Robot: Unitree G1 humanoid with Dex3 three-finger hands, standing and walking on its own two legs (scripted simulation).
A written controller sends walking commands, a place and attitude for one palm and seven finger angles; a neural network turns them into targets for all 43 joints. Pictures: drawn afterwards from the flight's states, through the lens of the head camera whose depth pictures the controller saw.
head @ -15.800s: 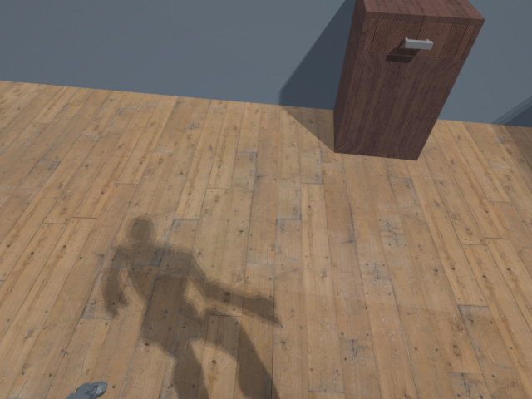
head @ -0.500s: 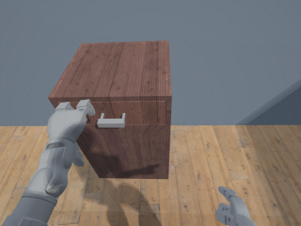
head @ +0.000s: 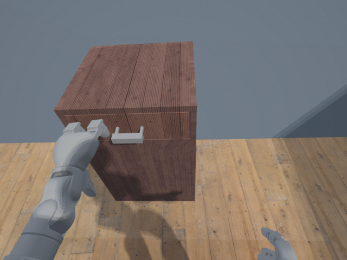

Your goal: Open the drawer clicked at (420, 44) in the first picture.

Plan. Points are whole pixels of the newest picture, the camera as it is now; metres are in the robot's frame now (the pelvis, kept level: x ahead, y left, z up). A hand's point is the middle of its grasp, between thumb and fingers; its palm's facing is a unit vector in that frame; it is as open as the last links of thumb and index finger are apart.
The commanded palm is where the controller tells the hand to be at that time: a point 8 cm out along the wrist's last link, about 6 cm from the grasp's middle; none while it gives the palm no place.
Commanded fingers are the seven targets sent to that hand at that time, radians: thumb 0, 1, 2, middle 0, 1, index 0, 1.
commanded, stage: move the hooked fingers above the handle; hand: left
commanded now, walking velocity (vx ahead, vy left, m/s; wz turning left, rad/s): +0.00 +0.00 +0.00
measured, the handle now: (128, 133) +0.52 +0.24 -0.09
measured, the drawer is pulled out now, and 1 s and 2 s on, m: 0.00 0.00 0.00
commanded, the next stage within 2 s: none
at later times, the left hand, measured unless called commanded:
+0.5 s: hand (107, 150) +0.37 +0.23 +0.03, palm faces -0.06 -0.07 -1.00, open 13.8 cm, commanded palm +0.35 +0.25 +0.09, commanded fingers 0.00 -0.50 0.30 -0.30 -1.20 -0.30 -1.20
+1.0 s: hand (116, 141) +0.42 +0.24 -0.01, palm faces -0.04 -0.05 -1.00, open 13.8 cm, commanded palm +0.41 +0.24 +0.05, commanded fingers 0.00 -0.50 0.30 -0.30 -1.20 -0.30 -1.20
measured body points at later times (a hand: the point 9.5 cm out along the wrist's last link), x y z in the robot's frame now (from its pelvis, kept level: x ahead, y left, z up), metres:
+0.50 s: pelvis +0.01 -0.02 -0.01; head +0.06 -0.05 +0.44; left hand +0.36 +0.24 +0.08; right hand +0.15 -0.28 -0.14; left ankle +0.01 +0.09 -0.74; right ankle -0.01 -0.11 -0.74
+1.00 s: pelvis +0.02 +0.00 -0.02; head +0.08 -0.01 +0.42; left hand +0.42 +0.24 +0.05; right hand +0.11 -0.27 -0.15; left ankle +0.01 +0.09 -0.74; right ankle -0.01 -0.11 -0.74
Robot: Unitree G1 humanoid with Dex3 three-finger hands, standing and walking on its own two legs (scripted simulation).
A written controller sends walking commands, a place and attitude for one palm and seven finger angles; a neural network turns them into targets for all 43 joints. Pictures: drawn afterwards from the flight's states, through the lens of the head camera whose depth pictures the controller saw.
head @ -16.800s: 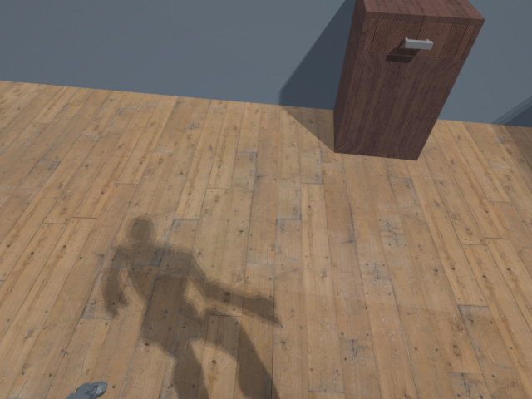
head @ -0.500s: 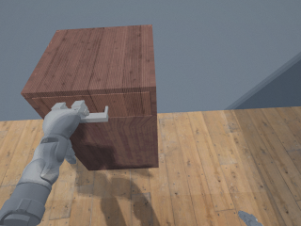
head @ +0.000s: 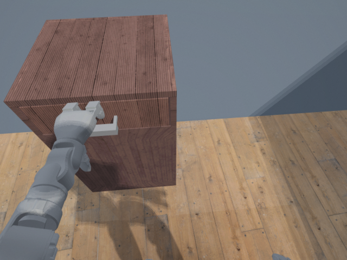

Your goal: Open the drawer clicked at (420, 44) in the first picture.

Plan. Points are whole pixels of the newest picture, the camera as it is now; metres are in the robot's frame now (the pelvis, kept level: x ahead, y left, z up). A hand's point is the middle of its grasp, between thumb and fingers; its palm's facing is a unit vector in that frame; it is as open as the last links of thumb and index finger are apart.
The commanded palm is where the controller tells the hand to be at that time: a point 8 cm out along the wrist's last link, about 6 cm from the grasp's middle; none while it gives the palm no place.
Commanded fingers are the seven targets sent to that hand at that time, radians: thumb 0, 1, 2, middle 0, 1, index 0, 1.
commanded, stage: move the hooked fingers above the handle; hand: left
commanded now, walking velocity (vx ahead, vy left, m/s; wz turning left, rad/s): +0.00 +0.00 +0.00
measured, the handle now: (100, 124) +0.51 +0.25 -0.07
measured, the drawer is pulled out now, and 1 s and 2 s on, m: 0.00 0.00 0.00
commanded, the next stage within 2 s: lower the fingers behind the handle in 1.14 s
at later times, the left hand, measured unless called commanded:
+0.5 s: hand (96, 125) +0.46 +0.24 -0.01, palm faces +0.00 -0.04 -1.00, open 13.7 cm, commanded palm +0.44 +0.25 +0.05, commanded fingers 0.00 -0.50 0.30 -0.30 -1.20 -0.30 -1.20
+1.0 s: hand (94, 128) +0.45 +0.24 -0.01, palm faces -0.05 -0.03 -1.00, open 13.8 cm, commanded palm +0.44 +0.24 +0.05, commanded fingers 0.00 -0.50 0.30 -0.30 -1.20 -0.30 -1.20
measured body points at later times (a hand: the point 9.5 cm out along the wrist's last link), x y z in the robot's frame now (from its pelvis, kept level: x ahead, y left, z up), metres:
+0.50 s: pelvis -0.01 +0.01 -0.02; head +0.09 +0.01 +0.42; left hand +0.46 +0.24 +0.04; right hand -0.01 -0.26 -0.15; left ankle -0.01 +0.09 -0.71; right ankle -0.03 -0.11 -0.71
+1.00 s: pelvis -0.01 +0.00 -0.02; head +0.09 +0.00 +0.42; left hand +0.45 +0.24 +0.04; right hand +0.02 -0.27 -0.14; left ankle -0.01 +0.09 -0.71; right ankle -0.03 -0.11 -0.71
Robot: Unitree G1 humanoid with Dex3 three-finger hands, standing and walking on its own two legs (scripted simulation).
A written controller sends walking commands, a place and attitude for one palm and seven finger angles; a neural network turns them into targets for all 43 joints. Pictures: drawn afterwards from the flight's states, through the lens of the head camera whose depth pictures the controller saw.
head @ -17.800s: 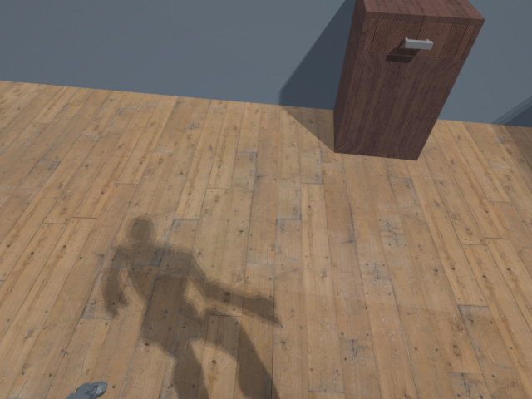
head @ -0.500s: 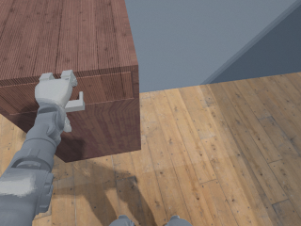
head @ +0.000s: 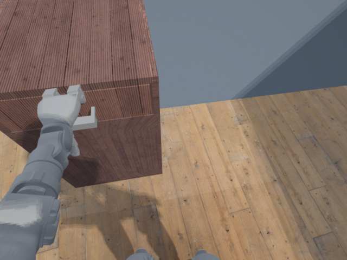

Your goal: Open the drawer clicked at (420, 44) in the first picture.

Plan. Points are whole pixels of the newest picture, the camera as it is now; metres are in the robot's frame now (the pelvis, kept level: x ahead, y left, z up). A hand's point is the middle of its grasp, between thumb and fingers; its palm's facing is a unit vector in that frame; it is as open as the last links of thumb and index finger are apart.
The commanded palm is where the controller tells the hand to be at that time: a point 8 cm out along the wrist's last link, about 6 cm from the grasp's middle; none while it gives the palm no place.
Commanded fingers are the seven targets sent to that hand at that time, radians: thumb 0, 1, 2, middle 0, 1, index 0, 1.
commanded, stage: move the hooked fingers above the handle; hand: left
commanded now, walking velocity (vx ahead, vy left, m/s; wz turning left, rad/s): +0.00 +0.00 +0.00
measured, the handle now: (76, 117) +0.51 +0.26 -0.05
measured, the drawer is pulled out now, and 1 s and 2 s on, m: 0.00 0.00 0.00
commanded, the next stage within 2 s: lower the fingers behind the handle in 0.14 s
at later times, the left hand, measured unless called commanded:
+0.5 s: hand (69, 129) +0.44 +0.26 -0.02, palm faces -0.10 -0.05 -0.99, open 13.8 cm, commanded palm +0.44 +0.25 +0.05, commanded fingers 0.00 -0.50 0.30 -0.30 -1.20 -0.30 -1.20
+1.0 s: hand (75, 132) +0.45 +0.25 -0.04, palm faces -0.08 -0.05 -1.00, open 13.8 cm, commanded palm +0.44 +0.24 +0.01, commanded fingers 0.00 -0.50 0.30 -0.30 -1.20 -0.30 -1.20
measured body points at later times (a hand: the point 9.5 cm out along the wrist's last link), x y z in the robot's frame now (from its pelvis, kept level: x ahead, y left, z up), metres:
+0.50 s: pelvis +0.01 +0.00 +0.00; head +0.11 +0.00 +0.44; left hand +0.44 +0.26 +0.04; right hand +0.04 -0.28 -0.13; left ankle +0.00 +0.09 -0.70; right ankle -0.02 -0.12 -0.70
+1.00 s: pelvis +0.00 +0.01 -0.02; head +0.11 +0.02 +0.42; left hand +0.45 +0.25 +0.01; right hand +0.01 -0.26 -0.15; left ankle +0.00 +0.09 -0.70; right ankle -0.02 -0.12 -0.70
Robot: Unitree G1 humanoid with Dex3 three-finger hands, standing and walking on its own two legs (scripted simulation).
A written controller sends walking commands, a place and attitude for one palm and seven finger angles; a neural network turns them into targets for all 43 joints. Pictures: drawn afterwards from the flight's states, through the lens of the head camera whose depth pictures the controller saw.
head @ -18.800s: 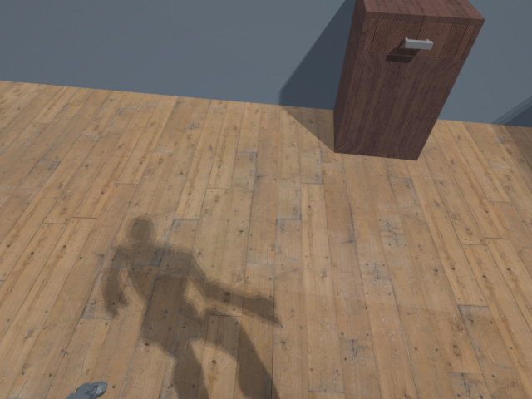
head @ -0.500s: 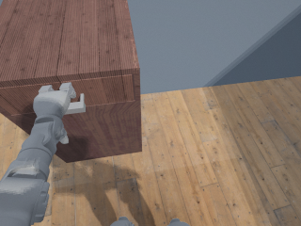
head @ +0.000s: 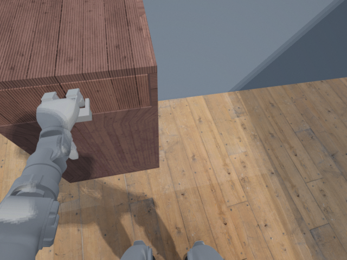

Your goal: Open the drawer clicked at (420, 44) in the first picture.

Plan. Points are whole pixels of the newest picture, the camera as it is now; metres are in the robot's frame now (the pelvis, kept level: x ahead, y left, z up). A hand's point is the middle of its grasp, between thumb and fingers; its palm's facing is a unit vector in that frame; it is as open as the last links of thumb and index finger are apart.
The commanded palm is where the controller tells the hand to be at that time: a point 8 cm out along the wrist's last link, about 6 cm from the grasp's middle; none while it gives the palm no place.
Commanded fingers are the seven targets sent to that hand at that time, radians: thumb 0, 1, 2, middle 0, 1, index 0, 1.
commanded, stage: lower the fingers behind the handle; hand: left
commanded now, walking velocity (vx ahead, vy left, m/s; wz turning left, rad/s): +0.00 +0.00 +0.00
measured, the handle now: (69, 110) +0.50 +0.26 -0.03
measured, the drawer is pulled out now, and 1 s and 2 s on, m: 0.00 0.00 0.01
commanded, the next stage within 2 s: close the thumb around the handle in 0.84 s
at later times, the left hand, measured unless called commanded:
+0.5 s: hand (72, 131) +0.45 +0.25 -0.05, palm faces -0.05 -0.02 -1.00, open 13.8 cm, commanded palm +0.44 +0.24 +0.00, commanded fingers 0.00 -0.50 0.30 -0.30 -1.20 -0.30 -1.20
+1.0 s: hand (72, 130) +0.45 +0.25 -0.05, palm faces -0.05 -0.03 -1.00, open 13.8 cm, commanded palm +0.44 +0.24 +0.00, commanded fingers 0.00 -0.28 0.40 -0.32 -1.22 -0.32 -1.22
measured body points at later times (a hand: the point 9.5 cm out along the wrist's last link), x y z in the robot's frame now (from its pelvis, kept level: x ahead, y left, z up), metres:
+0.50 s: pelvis -0.01 +0.00 -0.02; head +0.11 +0.01 +0.41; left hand +0.45 +0.25 +0.00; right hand +0.01 -0.27 -0.15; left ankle +0.00 +0.08 -0.68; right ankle -0.01 -0.12 -0.68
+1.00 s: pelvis -0.01 +0.00 -0.02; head +0.12 +0.01 +0.41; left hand +0.45 +0.25 +0.00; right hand +0.00 -0.28 -0.15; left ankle +0.00 +0.08 -0.68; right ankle -0.01 -0.12 -0.68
